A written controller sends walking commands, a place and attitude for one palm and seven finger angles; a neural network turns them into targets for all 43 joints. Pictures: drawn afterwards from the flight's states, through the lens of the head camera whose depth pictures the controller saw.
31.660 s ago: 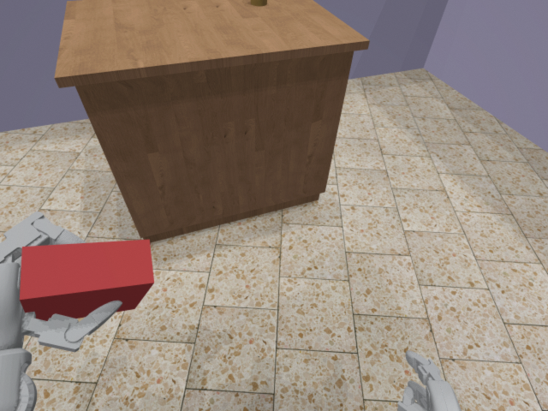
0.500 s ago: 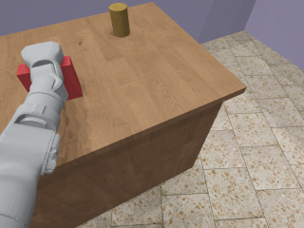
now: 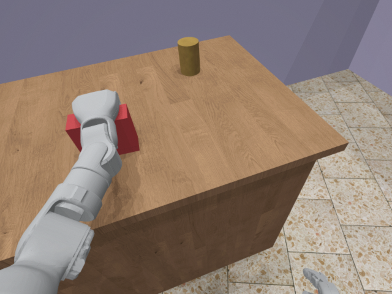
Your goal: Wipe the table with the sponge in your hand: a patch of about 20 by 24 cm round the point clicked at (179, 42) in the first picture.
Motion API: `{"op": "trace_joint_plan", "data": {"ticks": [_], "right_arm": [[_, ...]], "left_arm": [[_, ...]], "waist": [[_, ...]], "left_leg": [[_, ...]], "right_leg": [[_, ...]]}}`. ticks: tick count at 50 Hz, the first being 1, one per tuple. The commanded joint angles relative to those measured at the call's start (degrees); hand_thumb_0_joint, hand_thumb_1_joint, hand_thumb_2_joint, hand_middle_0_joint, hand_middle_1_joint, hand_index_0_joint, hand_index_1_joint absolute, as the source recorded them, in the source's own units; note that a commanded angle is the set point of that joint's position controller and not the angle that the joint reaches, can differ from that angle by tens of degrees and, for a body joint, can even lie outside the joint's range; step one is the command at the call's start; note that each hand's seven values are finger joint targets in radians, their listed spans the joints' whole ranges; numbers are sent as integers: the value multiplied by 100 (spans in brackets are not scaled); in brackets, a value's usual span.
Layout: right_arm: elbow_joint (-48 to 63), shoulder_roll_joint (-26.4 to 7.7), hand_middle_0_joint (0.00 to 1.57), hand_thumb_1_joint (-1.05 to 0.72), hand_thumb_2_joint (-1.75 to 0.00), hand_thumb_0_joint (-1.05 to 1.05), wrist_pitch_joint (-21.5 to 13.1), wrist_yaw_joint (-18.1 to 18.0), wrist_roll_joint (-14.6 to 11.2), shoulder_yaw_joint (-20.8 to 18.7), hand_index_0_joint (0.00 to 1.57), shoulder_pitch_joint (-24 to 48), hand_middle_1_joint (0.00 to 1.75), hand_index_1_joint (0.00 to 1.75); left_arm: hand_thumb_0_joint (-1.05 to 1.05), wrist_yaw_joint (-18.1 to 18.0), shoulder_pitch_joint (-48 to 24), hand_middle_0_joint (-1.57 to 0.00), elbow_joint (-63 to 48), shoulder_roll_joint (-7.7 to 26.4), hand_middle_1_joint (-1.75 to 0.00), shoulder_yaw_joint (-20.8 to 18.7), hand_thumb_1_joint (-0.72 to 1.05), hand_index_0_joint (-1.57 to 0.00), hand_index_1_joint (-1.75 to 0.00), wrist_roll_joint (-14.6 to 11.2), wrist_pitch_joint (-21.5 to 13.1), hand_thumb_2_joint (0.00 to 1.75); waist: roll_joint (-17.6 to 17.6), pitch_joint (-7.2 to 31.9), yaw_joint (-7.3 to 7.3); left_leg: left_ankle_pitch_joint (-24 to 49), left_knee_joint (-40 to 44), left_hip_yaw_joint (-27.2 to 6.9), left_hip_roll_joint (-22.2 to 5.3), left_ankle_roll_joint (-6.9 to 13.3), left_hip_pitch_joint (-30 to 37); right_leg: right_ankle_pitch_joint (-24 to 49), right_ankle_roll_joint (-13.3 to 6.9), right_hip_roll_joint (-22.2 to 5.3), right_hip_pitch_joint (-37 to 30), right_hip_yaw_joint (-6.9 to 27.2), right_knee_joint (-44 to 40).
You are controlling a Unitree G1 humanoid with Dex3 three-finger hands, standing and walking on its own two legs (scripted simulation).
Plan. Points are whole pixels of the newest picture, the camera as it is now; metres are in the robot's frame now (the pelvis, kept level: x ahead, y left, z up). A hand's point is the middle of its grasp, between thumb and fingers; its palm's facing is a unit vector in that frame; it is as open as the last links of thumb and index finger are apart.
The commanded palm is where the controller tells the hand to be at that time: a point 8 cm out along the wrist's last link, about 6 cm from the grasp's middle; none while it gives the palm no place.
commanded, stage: wipe back along the third lane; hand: left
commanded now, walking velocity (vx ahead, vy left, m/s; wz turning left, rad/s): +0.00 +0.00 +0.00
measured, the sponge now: (108, 138) +0.42 +0.23 +0.10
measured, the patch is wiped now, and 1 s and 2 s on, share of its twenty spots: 1.00 1.00 1.00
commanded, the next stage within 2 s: slide back across to the middle lane in 1.06 s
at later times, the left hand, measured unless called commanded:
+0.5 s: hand (110, 140) +0.38 +0.20 +0.13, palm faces +0.07 -0.02 -1.00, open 9.4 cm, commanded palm +0.34 +0.19 +0.15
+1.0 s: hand (117, 160) +0.33 +0.17 +0.13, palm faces +0.11 -0.03 -0.99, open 9.3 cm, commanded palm +0.28 +0.16 +0.15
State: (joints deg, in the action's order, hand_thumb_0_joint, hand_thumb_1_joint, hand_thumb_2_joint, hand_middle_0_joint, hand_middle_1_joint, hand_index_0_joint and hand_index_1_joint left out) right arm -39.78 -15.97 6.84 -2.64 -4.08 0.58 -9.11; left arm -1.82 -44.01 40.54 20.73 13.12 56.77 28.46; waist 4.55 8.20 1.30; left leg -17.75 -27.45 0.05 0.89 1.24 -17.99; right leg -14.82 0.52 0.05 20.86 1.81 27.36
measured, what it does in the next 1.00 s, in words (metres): stands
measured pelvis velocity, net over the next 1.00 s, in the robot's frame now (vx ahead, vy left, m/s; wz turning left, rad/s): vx -0.02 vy -0.02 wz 0.01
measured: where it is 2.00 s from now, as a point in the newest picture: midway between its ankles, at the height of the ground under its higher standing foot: outside the picture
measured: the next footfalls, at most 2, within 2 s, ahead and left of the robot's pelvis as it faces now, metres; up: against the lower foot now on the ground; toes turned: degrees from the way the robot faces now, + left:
none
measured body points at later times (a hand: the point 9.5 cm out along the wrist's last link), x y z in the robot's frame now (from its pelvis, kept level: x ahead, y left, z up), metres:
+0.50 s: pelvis +0.00 +0.00 +0.00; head +0.00 -0.04 +0.45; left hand +0.38 +0.20 +0.19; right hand +0.21 -0.21 -0.11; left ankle -0.05 +0.11 -0.74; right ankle -0.02 -0.13 -0.74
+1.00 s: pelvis -0.02 -0.02 +0.00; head -0.04 -0.07 +0.44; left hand +0.32 +0.17 +0.19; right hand +0.21 -0.23 -0.10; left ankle -0.05 +0.11 -0.74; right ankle -0.02 -0.13 -0.74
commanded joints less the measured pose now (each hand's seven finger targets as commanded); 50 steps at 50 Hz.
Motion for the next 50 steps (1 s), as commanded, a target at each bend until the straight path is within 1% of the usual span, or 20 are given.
{"op": "trace_joint_plan", "data": {"ticks": [1, 4, 8, 11, 12, 15, 22, 23, 27, 30, 32, 35, 37, 40, 42, 43, 44, 47, 49, 50], "right_arm": [[795, -673, 20, -90, -90, 0, -167, -26, -24, -124, 20, 560, 30, 30], [848, -635, 20, -90, -90, 0, -153, -5, 3, -95, 20, 649, 30, 30], [1010, -556, 20, -90, -90, 0, -131, 82, -11, -54, 20, 840, 30, 30], [1023, -540, 20, -90, -90, 0, -123, 124, -24, -28, 20, 932, 30, 30], [1044, -577, 20, -90, -90, 0, -100, 129, -12, -33, 20, 1011, 30, 30], [1077, -507, 20, -90, -90, 0, -103, 173, -40, 8, 20, 1100, 30, 30], [1158, -522, 20, -90, -90, 0, -104, 216, -22, 53, 20, 1318, 30, 30], [1159, -475, 20, -90, -90, 0, -102, 222, -37, 67, 20, 1362, 30, 30], [1169, -498, 20, -90, -90, 0, -116, 250, -34, 62, 20, 1423, 30, 30], [1136, -460, 20, -90, -90, 0, -137, 261, -52, 77, 20, 1447, 30, 30], [1156, -514, 20, -90, -90, 0, -126, 246, -25, 69, 20, 1538, 30, 30], [1159, -436, 20, -90, -90, 0, -167, 261, -56, 100, 20, 1573, 30, 30], [1194, -471, 20, -90, -90, 0, -157, 268, -40, 80, 20, 1662, 30, 30], [1192, -418, 20, -90, -90, 0, -181, 284, -71, 101, 20, 1699, 30, 30], [1231, -448, 20, -90, -90, 0, -178, 304, -57, 92, 20, 1774, 30, 30], [1265, -404, 20, -90, -90, 0, -176, 306, -60, 105, 20, 1851, 30, 30], [1198, -405, 20, -90, -90, 0, -186, 286, -63, 104, 20, 1789, 30, 30], [1209, -439, 20, -90, -90, 0, -187, 300, -52, 106, 20, 1876, 30, 30], [1249, -369, 20, -90, -90, 0, -206, 316, -65, 124, 20, 1904, 30, 30], [1214, -387, 20, -90, -90, 0, -207, 309, -61, 120, 20, 1886, 30, 30]], "left_arm": [[0, 292, -1483, -120, -732, 308, -160, 105, 10, -120, -160, 3, 271, 130], [0, 339, -1241, -120, -891, 313, -160, 47, 10, -120, -160, 15, 322, 130], [0, 410, -858, -120, -1561, -61, -160, 323, 10, -120, -160, -18, 327, 130], [0, 419, -671, -120, -1712, -94, -160, 333, 10, -120, -160, -40, 464, 130], [0, 426, -645, -120, -1930, 112, -160, 155, 10, -120, -160, -42, 481, 130], [0, 447, -528, -120, -2148, -241, -160, 499, 10, -120, -160, -34, 644, 130], [0, 539, 84, -120, -2710, 61, -160, 201, 10, -120, -160, -130, 766, 130], [0, 544, -34, -120, -2763, -115, -160, 413, 10, -120, -160, -95, 808, 130], [0, 508, 260, -120, -2973, -19, -160, 294, 10, -120, -160, -100, 844, 130], [0, 497, 349, -120, -2936, -231, -160, 476, 10, -120, -160, -122, 911, 130], [0, 446, 500, -120, -3106, 275, -160, 47, 10, -120, -160, -118, 924, 130], [0, 451, 652, -120, -3097, -177, -160, 420, 10, -120, -160, -143, 983, 130], [0, 420, 859, -120, -3296, 155, -160, 125, 10, -120, -160, -117, 965, 130], [0, 414, 895, -120, -3342, -165, -160, 452, 10, -120, -160, -119, 1022, 130], [0, 410, 1055, -120, -3535, 44, -160, 254, 10, -120, -160, -103, 1028, 130], [0, 422, 889, -120, -3653, -187, -160, 519, 10, -120, -160, -104, 1067, 130], [0, 413, 887, -120, -3460, -140, -160, 467, 10, -120, -160, -125, 1096, 130], [0, 415, 990, -120, -3609, 24, -160, 331, 10, -120, -160, -79, 1112, 130], [0, 443, 1091, -120, -3610, -301, -160, 635, 10, -120, -160, -107, 1137, 130], [0, 449, 1079, -120, -3644, -185, -160, 544, 10, -120, -160, -100, 1127, 130]], "waist": [[-864, 1199, -72], [-861, 1300, -5], [-619, 1514, 67], [-771, 1339, 73], [-663, 1412, 123], [-651, 1317, 93], [-904, 1285, 224], [-873, 1207, 180], [-862, 1069, 259], [-977, 902, 232], [-957, 1003, 348], [-933, 793, 295], [-845, 815, 387], [-921, 670, 310], [-929, 719, 386], [-818, 716, 354], [-1034, 547, 310], [-916, 523, 380], [-958, 502, 353], [-979, 541, 345]], "left_leg": [[2652, 76, 180, 62, 47, 665], [3025, -47, 181, 68, 41, 778], [3674, -194, 139, 39, 18, 944], [3548, -186, 137, 33, -5, 865], [3564, -186, 120, 12, -16, 876], [3550, -185, 113, 24, -15, 895], [3054, -125, 143, 47, 12, 709], [2930, -109, 156, 64, 27, 726], [2638, -18, 114, 42, 13, 674], [2268, 33, 168, 91, 36, 614], [2052, 76, 173, 93, 21, 541], [1940, 100, 218, 129, 37, 514], [1844, 132, 215, 113, 27, 521], [1715, 157, 225, 128, 31, 497], [1681, 168, 216, 121, 38, 510], [1619, 169, 259, 154, 61, 549], [1519, 185, 251, 144, 65, 503], [1437, 216, 243, 142, 44, 495], [1476, 197, 265, 168, 63, 530], [1443, 196, 279, 167, 62, 530]], "right_leg": [[2333, -324, 228, -862, -461, 35], [2635, -333, 218, -976, -460, 133], [2962, -333, 203, -1065, -442, 272], [2925, -327, 213, -1056, -477, 275], [2908, -348, 208, -1096, -439, 274], [2832, -347, 215, -1064, -490, 312], [2782, -341, 199, -1342, -457, 323], [2656, -335, 196, -1274, -458, 326], [2289, -366, 231, -1215, -478, 284], [2108, -346, 233, -1183, -484, 227], [1971, -349, 216, -1339, -402, 207], [1895, -331, 222, -1264, -437, 177], [1770, -340, 227, -1314, -386, 152], [1637, -325, 235, -1250, -399, 119], [1596, -327, 240, -1302, -363, 100], [1542, -313, 218, -1287, -356, 85], [1441, -302, 234, -1219, -364, 43], [1334, -307, 241, -1213, -336, 24], [1386, -292, 230, -1241, -361, 41], [1380, -278, 230, -1262, -333, 18]]}}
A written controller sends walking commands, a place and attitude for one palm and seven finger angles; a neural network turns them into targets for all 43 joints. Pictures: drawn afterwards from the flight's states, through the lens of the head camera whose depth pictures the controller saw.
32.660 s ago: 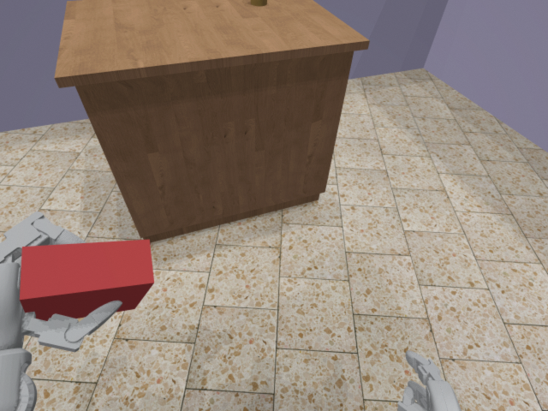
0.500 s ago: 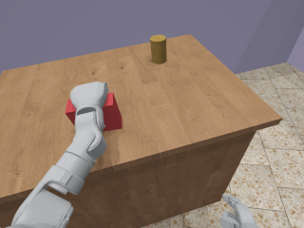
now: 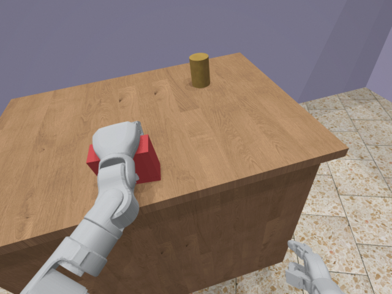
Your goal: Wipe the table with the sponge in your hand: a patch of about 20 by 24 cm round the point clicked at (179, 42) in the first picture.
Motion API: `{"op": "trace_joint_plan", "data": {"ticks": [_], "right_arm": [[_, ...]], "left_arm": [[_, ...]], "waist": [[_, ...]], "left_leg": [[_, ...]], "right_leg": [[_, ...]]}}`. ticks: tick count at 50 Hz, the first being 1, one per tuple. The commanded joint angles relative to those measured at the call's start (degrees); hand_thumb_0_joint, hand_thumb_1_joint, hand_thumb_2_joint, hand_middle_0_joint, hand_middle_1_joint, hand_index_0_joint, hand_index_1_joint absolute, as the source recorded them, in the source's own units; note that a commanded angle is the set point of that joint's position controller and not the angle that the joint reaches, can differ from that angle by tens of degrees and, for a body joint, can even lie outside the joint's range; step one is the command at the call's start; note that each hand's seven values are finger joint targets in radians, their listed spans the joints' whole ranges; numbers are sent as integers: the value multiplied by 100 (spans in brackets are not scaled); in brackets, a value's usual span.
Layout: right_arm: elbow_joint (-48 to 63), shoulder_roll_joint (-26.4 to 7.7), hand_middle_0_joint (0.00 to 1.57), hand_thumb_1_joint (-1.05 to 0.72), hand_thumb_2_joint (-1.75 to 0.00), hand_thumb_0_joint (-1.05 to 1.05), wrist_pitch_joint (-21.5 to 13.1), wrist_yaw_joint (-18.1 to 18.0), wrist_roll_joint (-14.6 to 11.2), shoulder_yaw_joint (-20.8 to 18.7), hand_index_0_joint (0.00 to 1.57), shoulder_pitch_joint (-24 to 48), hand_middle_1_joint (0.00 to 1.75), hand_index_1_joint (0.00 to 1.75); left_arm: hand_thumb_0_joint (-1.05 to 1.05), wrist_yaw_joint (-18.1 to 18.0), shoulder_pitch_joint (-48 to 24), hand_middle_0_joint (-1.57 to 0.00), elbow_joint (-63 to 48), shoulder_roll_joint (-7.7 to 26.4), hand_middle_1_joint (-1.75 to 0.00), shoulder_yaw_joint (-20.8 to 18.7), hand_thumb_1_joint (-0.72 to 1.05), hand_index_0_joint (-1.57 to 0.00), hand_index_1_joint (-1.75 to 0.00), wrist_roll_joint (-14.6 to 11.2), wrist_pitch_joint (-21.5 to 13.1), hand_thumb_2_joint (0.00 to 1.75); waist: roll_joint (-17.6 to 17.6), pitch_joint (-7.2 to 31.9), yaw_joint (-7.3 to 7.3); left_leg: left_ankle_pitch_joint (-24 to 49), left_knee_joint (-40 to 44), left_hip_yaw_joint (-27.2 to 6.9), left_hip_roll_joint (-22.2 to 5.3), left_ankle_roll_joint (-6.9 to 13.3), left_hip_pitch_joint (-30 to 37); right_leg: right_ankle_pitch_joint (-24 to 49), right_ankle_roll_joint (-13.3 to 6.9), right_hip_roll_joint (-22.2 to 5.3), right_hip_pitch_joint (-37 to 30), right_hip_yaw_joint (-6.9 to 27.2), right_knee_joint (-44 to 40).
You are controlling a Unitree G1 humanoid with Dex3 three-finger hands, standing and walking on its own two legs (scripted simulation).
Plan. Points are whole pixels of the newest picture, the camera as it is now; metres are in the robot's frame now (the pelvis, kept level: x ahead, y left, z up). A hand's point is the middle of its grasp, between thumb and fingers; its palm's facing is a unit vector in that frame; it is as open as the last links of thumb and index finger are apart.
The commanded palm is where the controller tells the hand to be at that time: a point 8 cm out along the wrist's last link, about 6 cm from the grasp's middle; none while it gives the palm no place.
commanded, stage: wipe back along the third lane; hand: left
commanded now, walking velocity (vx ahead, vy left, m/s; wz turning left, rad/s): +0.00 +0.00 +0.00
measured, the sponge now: (129, 167) +0.35 +0.20 +0.10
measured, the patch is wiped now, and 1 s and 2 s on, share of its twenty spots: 1.00 1.00 1.00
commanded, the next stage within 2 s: slide back across to the middle lane in 0.06 s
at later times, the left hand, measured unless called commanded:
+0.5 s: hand (117, 160) +0.33 +0.20 +0.14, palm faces +0.13 -0.12 -0.98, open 9.3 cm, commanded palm +0.28 +0.22 +0.18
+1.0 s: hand (88, 172) +0.30 +0.25 +0.14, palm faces +0.04 -0.05 -1.00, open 9.3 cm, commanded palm +0.28 +0.25 +0.19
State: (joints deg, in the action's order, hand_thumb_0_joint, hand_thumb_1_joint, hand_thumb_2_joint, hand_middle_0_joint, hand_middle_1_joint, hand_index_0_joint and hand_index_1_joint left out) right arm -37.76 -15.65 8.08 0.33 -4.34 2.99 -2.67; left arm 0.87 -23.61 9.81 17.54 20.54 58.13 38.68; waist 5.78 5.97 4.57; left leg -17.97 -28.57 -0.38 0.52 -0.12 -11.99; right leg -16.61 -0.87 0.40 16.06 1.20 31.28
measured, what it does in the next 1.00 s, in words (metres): stands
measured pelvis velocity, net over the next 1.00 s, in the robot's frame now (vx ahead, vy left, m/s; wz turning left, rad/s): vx -0.01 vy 0.00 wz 0.02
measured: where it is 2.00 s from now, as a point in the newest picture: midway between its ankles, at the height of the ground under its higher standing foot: outside the picture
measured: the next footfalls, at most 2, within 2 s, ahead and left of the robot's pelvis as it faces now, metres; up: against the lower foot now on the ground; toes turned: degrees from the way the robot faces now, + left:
none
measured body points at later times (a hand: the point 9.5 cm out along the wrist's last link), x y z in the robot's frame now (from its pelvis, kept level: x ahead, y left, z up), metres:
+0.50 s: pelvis +0.00 -0.01 +0.00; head -0.02 -0.06 +0.45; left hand +0.32 +0.20 +0.20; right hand +0.24 -0.21 -0.09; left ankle -0.03 +0.13 -0.73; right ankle +0.00 -0.11 -0.73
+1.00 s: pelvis -0.01 +0.00 +0.00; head -0.02 -0.05 +0.45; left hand +0.29 +0.25 +0.19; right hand +0.23 -0.20 -0.09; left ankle -0.03 +0.13 -0.73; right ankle +0.00 -0.11 -0.73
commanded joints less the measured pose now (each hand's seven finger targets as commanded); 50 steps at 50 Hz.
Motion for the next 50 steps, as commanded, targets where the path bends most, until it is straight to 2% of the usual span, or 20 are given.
{"op": "trace_joint_plan", "data": {"ticks": [1, 7, 8, 11, 12, 14, 17, 19, 22, 25, 27, 28, 32, 35, 38, 40, 42, 45, 47, 50], "right_arm": [[1031, -412, 20, -90, -90, 0, -337, 14, -42, -119, 20, 1262, 30, 30], [1065, -413, 20, -90, -90, 0, -341, 42, -17, -111, 20, 1365, 30, 30], [1092, -388, 20, -90, -90, 0, -343, 31, -14, -93, 20, 1403, 30, 30], [1047, -381, 20, -90, -90, 0, -367, -1, -5, -72, 20, 1393, 30, 30], [1027, -426, 20, -90, -90, 0, -356, -18, 31, -82, 20, 1424, 30, 30], [1045, -332, 20, -90, -90, 0, -391, -36, 15, -39, 20, 1432, 30, 30], [1010, -411, 20, -90, -90, 0, -391, -66, 52, -41, 20, 1456, 30, 30], [1037, -341, 20, -90, -90, 0, -415, -81, 37, -11, 20, 1406, 30, 30], [1013, -436, 20, -90, -90, 0, -394, -109, 78, -30, 20, 1428, 30, 30], [1029, -396, 20, -90, -90, 0, -408, -148, 68, -27, 20, 1390, 30, 30], [1016, -466, 20, -90, -90, 0, -402, -163, 97, -58, 20, 1419, 30, 30], [1070, -414, 20, -90, -90, 0, -402, -171, 96, -30, 20, 1453, 30, 30], [1035, -501, 20, -90, -90, 0, -423, -221, 90, -71, 20, 1435, 30, 30], [1020, -464, 20, -90, -90, 0, -456, -266, 68, -75, 20, 1390, 30, 30], [1061, -470, 20, -90, -90, 0, -530, -330, 110, -92, 20, 1338, 30, 30], [1012, -468, 20, -90, -90, 0, -537, -361, 94, -95, 20, 1232, 30, 30], [1000, -521, 20, -90, -90, 0, -567, -415, 130, -114, 20, 1174, 30, 30], [995, -454, 20, -90, -90, 0, -613, -424, 145, -118, 20, 1107, 30, 30], [940, -521, 20, -90, -90, 0, -620, -435, 159, -128, 20, 1062, 30, 30], [823, -494, 20, -90, -90, 0, -627, -466, 131, -120, 20, 993, 30, 30]], "left_arm": [[0, 171, -874, -120, -594, 213, -160, -263, 10, -120, -160, -211, 101, 130], [0, 190, -520, -120, -913, 375, -160, -432, 10, -120, -160, -236, 46, 130], [0, 190, -797, -120, -987, 226, -160, -232, 10, -120, -160, -179, 81, 130], [0, 159, -652, -120, -990, 644, -160, -632, 10, -120, -160, -194, 74, 130], [0, 143, -675, -120, -1075, 1028, -160, -952, 10, -120, -160, -150, 52, 130], [0, 156, -609, -120, -996, 803, -160, -776, 10, -120, -160, -184, 57, 130], [0, 145, -410, -120, -1238, 1525, -160, -1408, 10, -120, -160, -120, -52, 130], [0, 179, -384, -120, -1192, 1127, -160, -1089, 10, -120, -160, -128, -70, 130], [0, 186, -245, -120, -1455, 1747, -160, -1651, 10, -120, -160, -118, -158, 130], [0, 213, -215, -120, -1462, 1574, -160, -1528, 10, -120, -160, -158, -185, 130], [0, 231, -175, -120, -1669, 2066, -160, -1946, 10, -120, -160, -142, -233, 130], [0, 271, -317, -120, -1688, 1804, -160, -1685, 10, -120, -160, -129, -206, 130], [0, 414, -355, -120, -1823, 2160, -160, -1931, 10, -120, -160, -162, -266, 130], [0, 571, -546, -120, -1756, 1869, -160, -1601, 10, -120, -160, -132, -304, 130], [0, 677, -733, -120, -1971, 2036, -160, -1686, 10, -120, -160, -77, -510, 130], [0, 722, -507, -120, -1757, 1823, -160, -1556, 10, -120, -160, -153, -661, 130], [0, 690, -731, -120, -1832, 2146, -160, -1808, 10, -120, -160, -87, -836, 130], [0, 594, -529, -120, -1705, 1903, -160, -1747, 10, -120, -160, -119, -1028, 130], [0, 493, -731, -120, -1630, 2168, -160, -1958, 10, -120, -160, -77, -1100, 130], [0, 405, -1137, -120, -1064, 1817, -160, -1623, 10, -120, -160, -50, -1110, 130]], "waist": [[-1026, 791, 52], [-1127, 701, 104], [-1045, 736, 69], [-1104, 808, 158], [-1049, 845, 204], [-1076, 802, 190], [-903, 896, 308], [-1019, 808, 235], [-857, 825, 314], [-882, 793, 273], [-799, 925, 347], [-739, 926, 324], [-651, 886, 284], [-619, 867, 182], [-527, 1079, 195], [-685, 788, 126], [-645, 889, 139], [-711, 895, 191], [-622, 905, 181], [-768, 575, 53]], "left_leg": [[1475, 298, 339, 220, 191, -84], [1365, 303, 354, 206, 195, -105], [1418, 284, 375, 228, 207, -89], [1550, 292, 379, 235, 195, -90], [1512, 301, 369, 218, 190, -75], [1627, 291, 389, 243, 199, -86], [1700, 332, 374, 225, 157, -73], [1860, 326, 397, 230, 178, -77], [1819, 372, 375, 209, 155, -25], [1899, 367, 387, 229, 174, -44], [1905, 377, 361, 219, 167, 33], [1930, 375, 387, 240, 189, 1], [1856, 410, 325, 227, 192, 82], [1953, 410, 286, 246, 231, 104], [1958, 368, 251, 254, 270, 211], [1788, 440, 221, 232, 250, 164], [1665, 457, 195, 218, 249, 227], [1876, 467, 179, 226, 222, 180], [1803, 477, 164, 203, 185, 195], [1546, 566, 164, 196, 159, 63]], "right_leg": [[1580, -140, 198, -828, -228, -369], [1473, -105, 206, -834, -174, -420], [1535, -113, 180, -840, -168, -397], [1749, -98, 185, -1030, -120, -369], [1659, -103, 190, -1046, -79, -388], [1803, -93, 178, -1118, -99, -358], [1841, -102, 184, -1285, 27, -384], [2041, -96, 179, -1272, -50, -362], [1944, -106, 189, -1312, 39, -435], [2047, -93, 170, -1353, 45, -452], [2012, -110, 171, -1432, 115, -467], [2031, -100, 135, -1432, 53, -443], [1893, -106, 154, -1349, 81, -532], [1929, -112, 148, -1233, -41, -534], [1837, -127, 134, -1218, -67, -513], [1639, -117, 159, -1046, -134, -611], [1450, -144, 172, -1052, -87, -638], [1660, -158, 161, -1106, -175, -599], [1573, -186, 183, -1059, -136, -624], [1241, -174, 165, -796, -223, -730]]}}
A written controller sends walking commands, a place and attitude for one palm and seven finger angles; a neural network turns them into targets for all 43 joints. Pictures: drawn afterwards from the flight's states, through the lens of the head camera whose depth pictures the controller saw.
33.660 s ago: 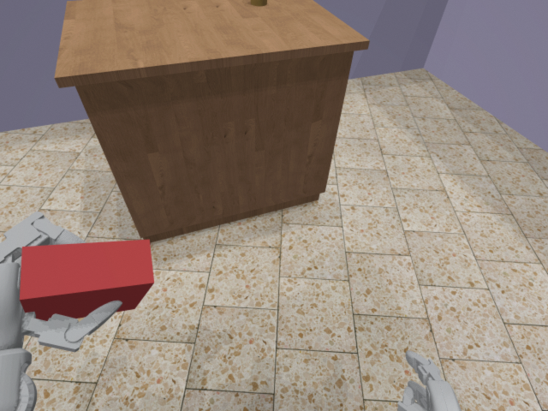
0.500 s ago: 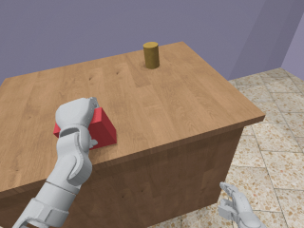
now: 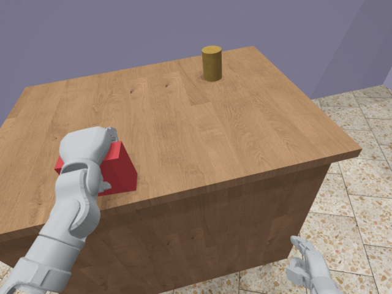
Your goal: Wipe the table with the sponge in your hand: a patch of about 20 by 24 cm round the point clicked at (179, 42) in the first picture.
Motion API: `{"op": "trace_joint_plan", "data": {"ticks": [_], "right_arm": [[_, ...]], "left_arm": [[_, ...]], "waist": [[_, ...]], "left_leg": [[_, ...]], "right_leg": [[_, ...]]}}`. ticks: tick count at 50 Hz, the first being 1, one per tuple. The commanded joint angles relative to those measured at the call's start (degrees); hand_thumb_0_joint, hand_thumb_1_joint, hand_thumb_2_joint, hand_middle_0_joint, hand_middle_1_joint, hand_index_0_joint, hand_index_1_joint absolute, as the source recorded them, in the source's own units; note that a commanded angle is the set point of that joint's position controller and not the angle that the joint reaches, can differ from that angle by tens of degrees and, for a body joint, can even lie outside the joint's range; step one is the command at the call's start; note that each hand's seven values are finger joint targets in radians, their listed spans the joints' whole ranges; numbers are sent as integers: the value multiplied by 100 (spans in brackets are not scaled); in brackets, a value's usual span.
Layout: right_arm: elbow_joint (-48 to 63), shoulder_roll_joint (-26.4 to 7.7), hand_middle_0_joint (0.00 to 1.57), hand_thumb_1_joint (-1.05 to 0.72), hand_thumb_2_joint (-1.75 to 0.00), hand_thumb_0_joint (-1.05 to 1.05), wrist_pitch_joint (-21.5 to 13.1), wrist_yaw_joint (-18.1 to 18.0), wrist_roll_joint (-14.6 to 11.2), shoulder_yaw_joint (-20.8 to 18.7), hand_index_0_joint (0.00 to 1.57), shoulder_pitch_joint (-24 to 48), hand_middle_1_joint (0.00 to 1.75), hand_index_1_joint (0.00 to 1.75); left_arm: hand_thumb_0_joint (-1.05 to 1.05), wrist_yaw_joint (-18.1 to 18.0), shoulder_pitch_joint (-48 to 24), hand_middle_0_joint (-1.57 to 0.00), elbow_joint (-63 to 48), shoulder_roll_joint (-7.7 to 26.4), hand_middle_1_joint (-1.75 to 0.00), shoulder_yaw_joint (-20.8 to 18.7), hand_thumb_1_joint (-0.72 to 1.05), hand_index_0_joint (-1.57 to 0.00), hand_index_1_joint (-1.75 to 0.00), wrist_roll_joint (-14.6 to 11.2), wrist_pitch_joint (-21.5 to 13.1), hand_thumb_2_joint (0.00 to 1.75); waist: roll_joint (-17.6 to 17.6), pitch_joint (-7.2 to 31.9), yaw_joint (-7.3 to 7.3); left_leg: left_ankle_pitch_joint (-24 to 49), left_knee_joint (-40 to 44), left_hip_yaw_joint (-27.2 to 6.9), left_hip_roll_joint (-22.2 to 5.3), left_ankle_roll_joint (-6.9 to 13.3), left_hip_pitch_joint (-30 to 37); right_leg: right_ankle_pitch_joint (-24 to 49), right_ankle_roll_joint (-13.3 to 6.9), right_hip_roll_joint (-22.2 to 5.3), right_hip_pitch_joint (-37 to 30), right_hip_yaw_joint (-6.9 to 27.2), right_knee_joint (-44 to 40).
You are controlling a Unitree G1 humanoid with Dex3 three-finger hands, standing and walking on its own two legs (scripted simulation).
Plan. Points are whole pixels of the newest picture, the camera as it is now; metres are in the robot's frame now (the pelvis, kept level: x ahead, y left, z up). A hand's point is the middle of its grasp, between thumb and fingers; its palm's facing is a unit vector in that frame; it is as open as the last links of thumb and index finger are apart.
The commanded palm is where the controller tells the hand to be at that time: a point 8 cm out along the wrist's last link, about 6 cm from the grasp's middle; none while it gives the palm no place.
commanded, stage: wipe forward along the middle lane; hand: left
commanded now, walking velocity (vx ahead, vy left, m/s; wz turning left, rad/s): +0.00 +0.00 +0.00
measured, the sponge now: (103, 176) +0.31 +0.26 +0.10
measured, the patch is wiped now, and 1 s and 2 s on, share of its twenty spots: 1.00 1.00 1.00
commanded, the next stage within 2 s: slide back across to the first lane in 1.52 s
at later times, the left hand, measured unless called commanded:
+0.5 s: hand (101, 148) +0.35 +0.27 +0.13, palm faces -0.01 -0.01 -1.00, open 9.3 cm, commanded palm +0.34 +0.27 +0.16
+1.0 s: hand (104, 130) +0.41 +0.29 +0.13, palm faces -0.08 +0.02 -1.00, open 9.4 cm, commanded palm +0.40 +0.30 +0.16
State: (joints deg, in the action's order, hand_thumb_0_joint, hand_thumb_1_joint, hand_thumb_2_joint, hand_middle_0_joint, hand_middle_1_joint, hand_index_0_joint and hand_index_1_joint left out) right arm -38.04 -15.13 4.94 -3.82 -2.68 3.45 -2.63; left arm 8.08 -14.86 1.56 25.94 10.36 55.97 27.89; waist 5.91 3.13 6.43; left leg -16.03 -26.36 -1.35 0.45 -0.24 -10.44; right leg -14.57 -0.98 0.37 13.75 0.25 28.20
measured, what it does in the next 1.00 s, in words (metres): stands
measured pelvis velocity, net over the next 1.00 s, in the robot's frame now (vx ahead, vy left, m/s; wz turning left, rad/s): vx -0.02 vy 0.00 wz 0.00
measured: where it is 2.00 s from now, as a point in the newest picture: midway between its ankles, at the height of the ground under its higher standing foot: outside the picture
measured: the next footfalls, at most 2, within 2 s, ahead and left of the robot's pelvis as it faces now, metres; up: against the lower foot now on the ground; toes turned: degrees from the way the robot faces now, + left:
none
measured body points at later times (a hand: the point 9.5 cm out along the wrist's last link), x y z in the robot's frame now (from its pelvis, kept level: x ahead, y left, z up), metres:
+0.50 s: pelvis -0.01 +0.00 +0.00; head -0.02 -0.04 +0.45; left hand +0.35 +0.27 +0.19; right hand +0.17 -0.24 -0.12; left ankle -0.02 +0.13 -0.74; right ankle +0.00 -0.11 -0.74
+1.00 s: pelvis -0.02 +0.00 +0.00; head +0.01 -0.03 +0.44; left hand +0.41 +0.28 +0.19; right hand +0.08 -0.27 -0.14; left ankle -0.02 +0.13 -0.74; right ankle +0.00 -0.11 -0.74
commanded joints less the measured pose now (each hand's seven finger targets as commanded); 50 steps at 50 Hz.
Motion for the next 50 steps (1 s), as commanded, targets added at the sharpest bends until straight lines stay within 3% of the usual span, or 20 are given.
{"op": "trace_joint_plan", "data": {"ticks": [1, 2, 5, 7, 9, 11, 12, 15, 17, 21, 22, 25, 27, 30, 32, 35, 40, 42, 44, 50], "right_arm": [[864, -558, 20, -90, -90, 0, -322, -64, -30, -179, 20, 987, 30, 30], [863, -588, 20, -90, -90, 0, -345, -73, -19, -173, 20, 1002, 30, 30], [740, -582, 20, -90, -90, 0, -348, -112, -38, -175, 20, 846, 30, 30], [741, -649, 20, -90, -90, 0, -362, -137, -22, -189, 20, 805, 30, 30], [747, -574, 20, -90, -90, 0, -398, -145, -27, -186, 20, 726, 30, 30], [752, -625, 20, -90, -90, 0, -364, -150, -42, -207, 20, 695, 30, 30], [763, -657, 20, -90, -90, 0, -381, -157, -26, -212, 20, 640, 30, 30], [713, -657, 20, -90, -90, 0, -378, -163, -53, -224, 20, 503, 30, 30], [696, -712, 20, -90, -90, 0, -394, -174, -46, -266, 20, 405, 30, 30], [662, -707, 20, -90, -90, 0, -391, -186, -60, -311, 20, 271, 30, 30], [650, -752, 20, -90, -90, 0, -405, -185, -52, -320, 20, 224, 30, 30], [554, -752, 20, -90, -90, 0, -389, -214, -87, -323, 20, 77, 30, 30], [534, -810, 20, -90, -90, 0, -393, -227, -64, -369, 20, -8, 30, 30], [488, -770, 20, -90, -90, 0, -379, -228, -90, -373, 20, -192, 30, 30], [468, -841, 20, -90, -90, 0, -373, -236, -56, -393, 20, -282, 30, 30], [451, -815, 20, -90, -90, 0, -351, -261, -69, -393, 20, -461, 30, 30], [453, -827, 20, -90, -90, 0, -340, -265, -80, -419, 20, -688, 30, 30], [427, -874, 20, -90, -90, 0, -353, -266, -62, -454, 20, -772, 30, 30], [392, -855, 20, -90, -90, 0, -364, -290, -74, -454, 20, -916, 30, 30], [321, -905, 20, -90, -90, 0, -371, -267, -88, -472, 20, -1147, 30, 30]], "left_arm": [[0, -339, -2096, -120, -221, 1002, -160, -602, 10, -120, -160, 194, -32, 130], [0, -379, -2306, -120, -266, 1205, -160, -720, 10, -120, -160, 224, -38, 130], [0, -361, -2613, -120, 432, 967, -160, -461, 10, -120, -160, 218, -6, 130], [0, -356, -2794, -120, 487, 1401, -160, -761, 10, -120, -160, 255, -83, 130], [0, -304, -2736, -120, 817, 989, -160, -468, 10, -120, -160, 238, -154, 130], [0, -256, -2772, -120, 888, 987, -160, -447, 10, -120, -160, 210, -261, 130], [0, -266, -2894, -120, 889, 1225, -160, -634, 10, -120, -160, 235, -340, 130], [0, -269, -2967, -120, 1321, 874, -160, -344, 10, -120, -160, 256, -437, 130], [0, -315, -3248, -120, 1356, 1172, -160, -540, 10, -120, -160, 303, -544, 130], [0, -394, -3200, -120, 1771, 990, -160, -436, 10, -120, -160, 305, -656, 130], [0, -413, -3312, -120, 1818, 1184, -160, -584, 10, -120, -160, 308, -695, 130], [0, -457, -3717, -120, 2372, 989, -160, -331, 10, -120, -160, 367, -723, 130], [0, -505, -3835, -120, 2485, 1424, -160, -644, 10, -120, -160, 434, -801, 130], [0, -530, -4056, -120, 2982, 1084, -160, -316, 10, -120, -160, 484, -864, 130], [0, -562, -4130, -120, 3167, 1552, -160, -679, 10, -120, -160, 515, -946, 130], [0, -571, -4221, -120, 3708, 1450, -160, -556, 10, -120, -160, 528, -1065, 130], [0, -617, -4586, -120, 4097, 1512, -160, -529, 10, -120, -160, 580, -1292, 130], [0, -674, -4764, -120, 4093, 1858, -160, -786, 10, -120, -160, 580, -1392, 130], [0, -735, -4848, -120, 4471, 1928, -160, -796, 10, -120, -160, 607, -1444, 130], [0, -825, -4991, -120, 4750, 2199, -160, -896, 10, -120, -160, 590, -1555, 130]], "waist": [[-703, 968, -96], [-521, 1033, -94], [-800, 986, -195], [-692, 1164, -157], [-815, 1169, -199], [-765, 1096, -213], [-748, 1148, -203], [-831, 921, -289], [-713, 1015, -283], [-838, 989, -303], [-892, 1014, -299], [-932, 751, -445], [-788, 957, -381], [-809, 901, -510], [-788, 1059, -451], [-1040, 932, -572], [-908, 933, -646], [-862, 1111, -637], [-1115, 1088, -714], [-932, 1303, -737]], "left_leg": [[1360, 347, 268, 216, 171, -58], [1296, 342, 266, 214, 170, 26], [1185, 363, 273, 230, 171, -82], [1124, 358, 263, 228, 173, -37], [1263, 306, 280, 255, 195, -96], [1163, 350, 280, 237, 171, -134], [1080, 343, 262, 235, 183, -128], [1099, 338, 256, 221, 177, -229], [1023, 347, 238, 219, 172, -202], [995, 308, 281, 260, 175, -338], [927, 327, 255, 243, 183, -340], [677, 348, 258, 243, 171, -483], [633, 343, 258, 242, 161, -464], [581, 280, 279, 265, 170, -579], [593, 267, 269, 254, 173, -600], [460, 189, 307, 269, 189, -871], [351, 166, 289, 246, 188, -949], [352, 135, 266, 250, 198, -946], [263, 83, 286, 252, 223, -1136], [392, 29, 332, 245, 225, -1242]], "right_leg": [[1022, -172, 165, -597, -125, -404], [935, -191, 170, -581, -86, -416], [870, -158, 139, -555, -136, -458], [817, -174, 139, -639, -75, -461], [991, -168, 121, -662, -141, -395], [942, -154, 116, -595, -148, -442], [843, -159, 121, -606, -99, -457], [860, -164, 125, -406, -182, -442], [734, -181, 134, -375, -141, -451], [797, -168, 121, -357, -138, -456], [713, -169, 117, -350, -129, -477], [434, -154, 125, -61, -166, -514], [361, -170, 118, -127, -109, -513], [391, -153, 117, 6, -122, -497], [432, -161, 108, -80, -81, -490], [434, -94, 90, -54, -58, -471], [336, -98, 102, 173, -75, -437], [331, -100, 97, 126, -27, -441], [289, -60, 84, 93, 4, -422], [561, -46, 77, 16, 50, -384]]}}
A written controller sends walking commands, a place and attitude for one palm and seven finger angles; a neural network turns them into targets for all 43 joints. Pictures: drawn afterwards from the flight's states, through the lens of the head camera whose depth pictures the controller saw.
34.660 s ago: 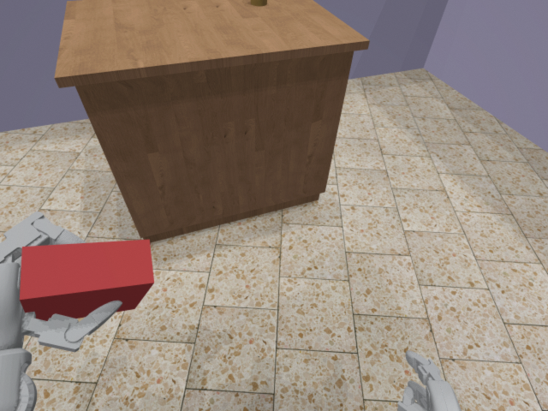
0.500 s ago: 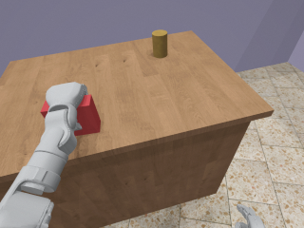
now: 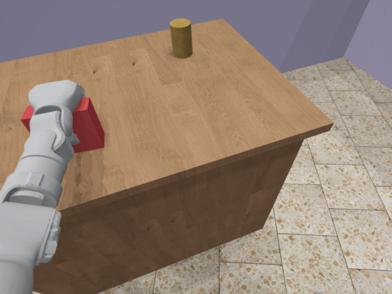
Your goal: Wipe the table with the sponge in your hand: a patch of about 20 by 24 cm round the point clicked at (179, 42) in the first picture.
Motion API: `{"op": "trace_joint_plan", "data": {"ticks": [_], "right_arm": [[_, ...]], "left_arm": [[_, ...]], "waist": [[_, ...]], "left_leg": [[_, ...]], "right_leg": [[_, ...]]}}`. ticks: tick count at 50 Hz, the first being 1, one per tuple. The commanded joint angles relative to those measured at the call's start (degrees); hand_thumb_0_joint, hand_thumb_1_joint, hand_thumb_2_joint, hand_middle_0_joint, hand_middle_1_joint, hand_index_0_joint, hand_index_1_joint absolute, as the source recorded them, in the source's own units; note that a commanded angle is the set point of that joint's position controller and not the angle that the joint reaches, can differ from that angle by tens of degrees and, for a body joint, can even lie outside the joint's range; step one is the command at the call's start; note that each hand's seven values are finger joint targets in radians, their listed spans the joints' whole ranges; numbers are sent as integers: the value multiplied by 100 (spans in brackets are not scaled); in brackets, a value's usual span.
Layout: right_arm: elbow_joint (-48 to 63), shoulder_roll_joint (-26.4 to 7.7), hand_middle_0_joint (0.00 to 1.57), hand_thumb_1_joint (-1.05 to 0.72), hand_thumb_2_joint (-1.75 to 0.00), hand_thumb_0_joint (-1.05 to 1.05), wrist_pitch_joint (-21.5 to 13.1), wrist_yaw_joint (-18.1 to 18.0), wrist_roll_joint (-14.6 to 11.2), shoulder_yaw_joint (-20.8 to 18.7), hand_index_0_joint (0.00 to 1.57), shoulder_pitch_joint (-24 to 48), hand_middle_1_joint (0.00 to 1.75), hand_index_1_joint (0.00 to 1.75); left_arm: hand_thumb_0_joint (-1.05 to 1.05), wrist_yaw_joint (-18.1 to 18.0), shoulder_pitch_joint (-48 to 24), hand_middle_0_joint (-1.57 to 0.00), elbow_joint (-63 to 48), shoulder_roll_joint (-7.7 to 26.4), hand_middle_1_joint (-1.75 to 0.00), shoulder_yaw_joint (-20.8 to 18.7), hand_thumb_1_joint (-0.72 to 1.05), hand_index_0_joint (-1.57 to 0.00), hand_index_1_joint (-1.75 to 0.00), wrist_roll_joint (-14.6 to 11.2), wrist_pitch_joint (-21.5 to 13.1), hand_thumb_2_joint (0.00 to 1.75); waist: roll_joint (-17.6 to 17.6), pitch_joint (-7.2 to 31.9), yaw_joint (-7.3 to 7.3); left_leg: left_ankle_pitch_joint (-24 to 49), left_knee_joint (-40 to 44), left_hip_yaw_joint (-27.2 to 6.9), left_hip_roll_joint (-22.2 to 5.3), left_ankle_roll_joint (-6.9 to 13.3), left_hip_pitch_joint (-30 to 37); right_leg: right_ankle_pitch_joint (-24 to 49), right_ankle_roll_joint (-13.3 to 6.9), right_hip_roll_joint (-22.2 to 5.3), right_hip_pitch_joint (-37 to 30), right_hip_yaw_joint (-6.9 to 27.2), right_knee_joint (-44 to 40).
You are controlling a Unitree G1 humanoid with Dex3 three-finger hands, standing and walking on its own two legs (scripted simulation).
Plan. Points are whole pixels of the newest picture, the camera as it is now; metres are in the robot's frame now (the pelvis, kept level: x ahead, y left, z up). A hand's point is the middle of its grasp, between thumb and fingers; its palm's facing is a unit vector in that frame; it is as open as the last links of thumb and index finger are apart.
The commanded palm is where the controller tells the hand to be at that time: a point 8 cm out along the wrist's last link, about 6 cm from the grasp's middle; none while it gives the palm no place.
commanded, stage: wipe forward along the middle lane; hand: left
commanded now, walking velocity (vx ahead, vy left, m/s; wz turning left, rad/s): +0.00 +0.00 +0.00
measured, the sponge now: (71, 133) +0.42 +0.30 +0.10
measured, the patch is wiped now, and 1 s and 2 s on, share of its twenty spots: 1.00 1.00 1.00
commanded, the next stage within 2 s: slide back across to the first lane in 0.52 s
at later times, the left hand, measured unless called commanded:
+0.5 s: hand (65, 103) +0.48 +0.32 +0.14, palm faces -0.10 +0.03 -0.99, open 9.4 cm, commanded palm +0.47 +0.32 +0.16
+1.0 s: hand (46, 103) +0.48 +0.36 +0.14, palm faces -0.08 +0.00 -1.00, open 9.4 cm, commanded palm +0.45 +0.37 +0.19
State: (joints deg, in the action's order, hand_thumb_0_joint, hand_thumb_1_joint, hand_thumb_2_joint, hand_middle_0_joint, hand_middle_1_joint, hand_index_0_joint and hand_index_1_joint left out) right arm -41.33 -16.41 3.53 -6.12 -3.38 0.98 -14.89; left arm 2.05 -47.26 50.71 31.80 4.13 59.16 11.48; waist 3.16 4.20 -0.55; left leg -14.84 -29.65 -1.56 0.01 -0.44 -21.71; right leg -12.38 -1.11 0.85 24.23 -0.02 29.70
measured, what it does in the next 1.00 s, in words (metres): stands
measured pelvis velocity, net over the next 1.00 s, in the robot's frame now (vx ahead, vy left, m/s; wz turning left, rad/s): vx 0.04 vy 0.03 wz -0.04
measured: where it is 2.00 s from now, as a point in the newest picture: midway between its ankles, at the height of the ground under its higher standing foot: outside the picture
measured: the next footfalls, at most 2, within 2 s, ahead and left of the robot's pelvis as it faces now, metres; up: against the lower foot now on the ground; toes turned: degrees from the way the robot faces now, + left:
none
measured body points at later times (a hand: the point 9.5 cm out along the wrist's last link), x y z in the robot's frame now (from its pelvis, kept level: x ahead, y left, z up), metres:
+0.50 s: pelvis +0.02 +0.02 +0.00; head +0.07 +0.01 +0.44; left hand +0.48 +0.31 +0.19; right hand +0.07 -0.25 -0.13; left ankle +0.00 +0.13 -0.73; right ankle +0.02 -0.11 -0.73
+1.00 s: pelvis +0.04 +0.03 +0.00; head +0.08 +0.02 +0.45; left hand +0.48 +0.36 +0.19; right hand +0.09 -0.24 -0.13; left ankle +0.00 +0.13 -0.73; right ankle +0.02 -0.11 -0.73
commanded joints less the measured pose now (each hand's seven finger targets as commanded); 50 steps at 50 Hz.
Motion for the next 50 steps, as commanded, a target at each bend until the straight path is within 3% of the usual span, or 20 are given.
{"op": "trace_joint_plan", "data": {"ticks": [1, 2, 5, 7, 10, 12, 14, 17, 21, 23, 26, 30, 31, 34, 37, 41, 43, 45, 48, 50], "right_arm": [[632, -781, 20, -90, -90, 0, -226, -32, -19, -245, 20, 33, 30, 30], [648, -808, 20, -90, -90, 0, -225, -20, -19, -251, 20, 40, 30, 30], [605, -791, 20, -90, -90, 0, -231, -13, -47, -256, 20, -83, 30, 30], [584, -840, 20, -90, -90, 0, -242, -2, -31, -283, 20, -128, 30, 30], [542, -830, 20, -90, -90, 0, -235, -2, -43, -283, 20, -262, 30, 30], [513, -876, 20, -90, -90, 0, -234, -4, -24, -308, 20, -316, 30, 30], [520, -833, 20, -90, -90, 0, -223, 4, -26, -309, 20, -410, 30, 30], [528, -885, 20, -90, -90, 0, -202, 21, -16, -324, 20, -430, 30, 30], [504, -865, 20, -90, -90, 0, -183, 41, -29, -321, 20, -502, 30, 30], [477, -879, 20, -90, -90, 0, -186, 59, -6, -344, 20, -614, 30, 30], [498, -877, 20, -90, -90, 0, -160, 78, -3, -339, 20, -654, 30, 30], [466, -901, 20, -90, -90, 0, -120, 76, 18, -357, 20, -739, 30, 30], [500, -878, 20, -90, -90, 0, -114, 90, 21, -362, 20, -752, 30, 30], [538, -894, 20, -90, -90, 0, -52, 89, 41, -374, 20, -753, 30, 30], [644, -879, 20, -90, -90, 0, -15, 114, 30, -387, 20, -636, 30, 30], [682, -879, 20, -90, -90, 0, 24, 140, -2, -381, 20, -493, 30, 30], [672, -902, 20, -90, -90, 0, 48, 131, 8, -368, 20, -446, 30, 30], [664, -908, 20, -90, -90, 0, 73, 128, -12, -356, 20, -371, 30, 30], [690, -888, 20, -90, -90, 0, 70, 131, -10, -362, 20, -331, 30, 30], [713, -888, 20, -90, -90, 0, 67, 131, -10, -385, 20, -309, 30, 30]], "left_arm": [[0, -235, -1731, -120, -84, 1689, -160, -338, 10, -120, -160, 296, 84, 130], [0, -230, -1856, -120, -235, 1718, -160, -322, 10, -120, -160, 303, 43, 130], [0, -229, -2017, -120, 19, 1400, -160, -18, 10, -120, -160, 331, 59, 130], [0, -237, -2108, -120, -13, 1678, -160, -236, 10, -120, -160, 318, 25, 130], [0, -240, -2196, -120, 182, 1597, -160, -142, 10, -120, -160, 318, 16, 130], [0, -248, -2328, -120, 157, 1871, -160, -349, 10, -120, -160, 336, -40, 130], [0, -261, -2266, -120, 336, 1679, -160, -193, 10, -120, -160, 357, -44, 130], [0, -261, -2301, -120, 276, 1902, -160, -376, 10, -120, -160, 362, -82, 130], [0, -275, -2533, -120, 453, 1641, -160, -107, 10, -120, -160, 378, -43, 130], [0, -299, -2704, -120, 430, 1841, -160, -261, 10, -120, -160, 437, -75, 130], [0, -298, -2657, -120, 555, 1695, -160, -136, 10, -120, -160, 423, -35, 130], [0, -290, -2654, -120, 669, 1915, -160, -289, 10, -120, -160, 475, -61, 130], [0, -283, -2575, -120, 635, 1782, -160, -223, 10, -120, -160, 433, -57, 130], [0, -267, -2433, -120, 476, 2360, -160, -689, 10, -120, -160, 460, -139, 130], [0, -233, -2259, -120, 81, 2423, -160, -812, 10, -120, -160, 413, -232, 130], [0, -251, -2035, -120, -99, 2477, -160, -894, 10, -120, -160, 360, -217, 130], [0, -271, -2181, -120, -289, 2883, -160, -1170, 10, -120, -160, 359, -243, 130], [0, -263, -2163, -120, -250, 2962, -160, -1220, 10, -120, -160, 361, -213, 130], [0, -204, -2224, -120, -504, 3075, -160, -1265, 10, -120, -160, 405, -261, 130], [0, -144, -2202, -120, -631, 2933, -160, -1154, 10, -120, -160, 400, -294, 130]], "waist": [[-652, 1213, -32], [-473, 1345, -6], [-537, 1171, -174], [-453, 1277, -117], [-544, 1234, -220], [-482, 1444, -175], [-587, 1467, -217], [-450, 1581, -153], [-397, 1366, -300], [-269, 1562, -284], [-350, 1527, -310], [-375, 1668, -315], [-415, 1713, -300], [-299, 2055, -121], [-88, 2174, 14], [-150, 1833, 28], [-76, 1999, 80], [-135, 1865, 79], [178, 2067, 124], [191, 2098, 71]], "left_leg": [[287, 349, 361, 284, 240, -133], [400, 368, 338, 295, 231, -75], [338, 351, 326, 253, 250, -33], [414, 341, 306, 258, 256, -13], [421, 301, 319, 241, 265, -59], [630, 281, 314, 226, 265, -1], [705, 227, 332, 221, 272, -14], [916, 224, 317, 206, 256, 52], [830, 204, 303, 169, 240, 68], [1136, 137, 263, 155, 235, 176], [1125, 109, 272, 162, 232, 122], [1360, 22, 280, 150, 227, 98], [1366, 21, 288, 155, 236, 127], [1766, -11, 311, 148, 231, 199], [2182, 36, 290, 139, 218, 335], [2079, 142, 274, 129, 233, 355], [2204, 185, 281, 144, 246, 404], [2077, 240, 289, 166, 246, 322], [2538, 244, 260, 157, 233, 572], [2623, 206, 253, 154, 246, 701]], "right_leg": [[352, -34, 34, -1024, 81, -526], [455, -65, 42, -1055, 76, -514], [370, -49, 71, -756, 20, -511], [428, -74, 80, -800, 36, -517], [471, -55, 84, -701, 16, -485], [670, -80, 91, -797, 32, -443], [770, -63, 98, -773, 5, -389], [956, -98, 111, -797, -1, -369], [799, -86, 132, -486, -45, -355], [980, -120, 157, -481, -59, -265], [1021, -109, 153, -458, -75, -269], [1257, -116, 158, -512, -74, -192], [1271, -105, 157, -570, -76, -206], [1635, -129, 156, -925, -46, -138], [1892, -165, 156, -1143, -56, -152], [1707, -152, 179, -1144, -98, -249], [1833, -154, 162, -1377, -66, -256], [1802, -153, 158, -1435, -71, -303], [1957, -167, 153, -1539, -68, -304], [1976, -161, 168, -1486, -74, -344]]}}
